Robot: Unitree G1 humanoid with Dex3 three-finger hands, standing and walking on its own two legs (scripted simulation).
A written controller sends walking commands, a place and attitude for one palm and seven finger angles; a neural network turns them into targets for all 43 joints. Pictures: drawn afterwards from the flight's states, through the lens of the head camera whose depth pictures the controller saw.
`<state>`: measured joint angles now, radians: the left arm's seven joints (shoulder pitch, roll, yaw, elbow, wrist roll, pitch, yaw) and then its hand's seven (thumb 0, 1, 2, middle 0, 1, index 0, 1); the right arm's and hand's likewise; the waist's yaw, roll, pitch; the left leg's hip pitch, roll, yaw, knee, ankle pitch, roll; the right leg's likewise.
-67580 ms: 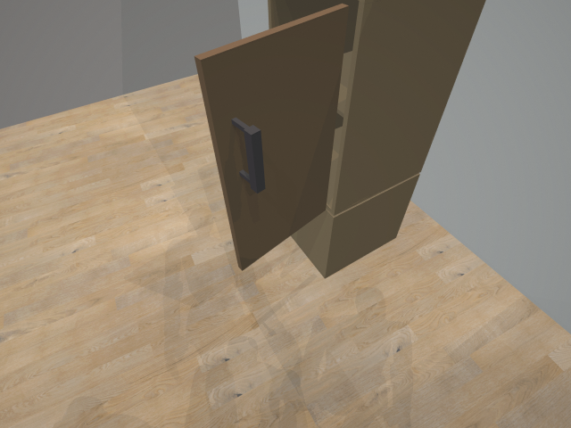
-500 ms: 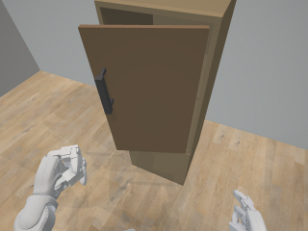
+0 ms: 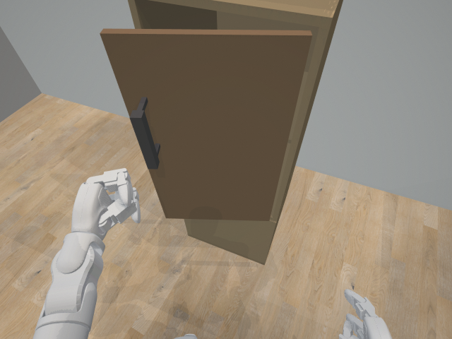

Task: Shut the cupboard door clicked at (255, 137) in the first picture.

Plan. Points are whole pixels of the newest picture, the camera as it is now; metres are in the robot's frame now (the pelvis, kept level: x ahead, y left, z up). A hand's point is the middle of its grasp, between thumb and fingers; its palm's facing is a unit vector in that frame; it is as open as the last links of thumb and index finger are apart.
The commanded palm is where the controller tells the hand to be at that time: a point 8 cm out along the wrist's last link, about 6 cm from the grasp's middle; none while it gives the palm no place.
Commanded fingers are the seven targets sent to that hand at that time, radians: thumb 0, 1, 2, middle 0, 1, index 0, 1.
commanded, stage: bring the fist close to the handle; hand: left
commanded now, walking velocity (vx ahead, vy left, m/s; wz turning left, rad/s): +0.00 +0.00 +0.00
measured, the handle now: (148, 134) +0.48 +0.19 +0.09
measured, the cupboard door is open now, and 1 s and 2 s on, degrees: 20 20 4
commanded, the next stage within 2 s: push the door shut along its arc in 0.78 s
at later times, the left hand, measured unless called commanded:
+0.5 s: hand (155, 170) +0.38 +0.15 +0.10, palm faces +0.03 -1.00 -0.01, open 3.1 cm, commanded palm +0.35 +0.20 +0.09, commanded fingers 0.00 0.90 0.90 -1.30 -1.50 -1.30 -1.50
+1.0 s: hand (155, 173) +0.38 +0.15 +0.09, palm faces +0.03 -1.00 -0.03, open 3.1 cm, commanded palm +0.36 +0.20 +0.09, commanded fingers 0.00 0.90 0.90 -1.30 -1.50 -1.30 -1.50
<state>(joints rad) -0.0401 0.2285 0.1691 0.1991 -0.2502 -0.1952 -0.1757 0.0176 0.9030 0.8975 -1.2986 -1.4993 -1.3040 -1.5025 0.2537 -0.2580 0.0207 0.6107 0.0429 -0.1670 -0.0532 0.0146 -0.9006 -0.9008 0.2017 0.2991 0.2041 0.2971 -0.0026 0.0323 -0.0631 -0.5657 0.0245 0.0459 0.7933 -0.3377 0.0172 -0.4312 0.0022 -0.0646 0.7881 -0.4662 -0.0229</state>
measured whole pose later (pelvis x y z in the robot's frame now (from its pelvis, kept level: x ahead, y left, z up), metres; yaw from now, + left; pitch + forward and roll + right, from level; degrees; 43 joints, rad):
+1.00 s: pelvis -0.02 -0.01 +0.00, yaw +0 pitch +7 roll -1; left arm -0.44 0.26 0.18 0.71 -0.19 -0.28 -0.12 0.02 0.90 0.90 -1.30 -1.50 -1.31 -1.50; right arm 0.27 -0.26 0.02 0.65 0.04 -0.06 -0.04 0.01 -0.90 -0.90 0.20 0.30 0.20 0.30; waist -0.04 0.04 -0.06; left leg -0.60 0.04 0.04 0.77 -0.30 0.01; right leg -0.47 0.02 -0.06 0.78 -0.43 -0.04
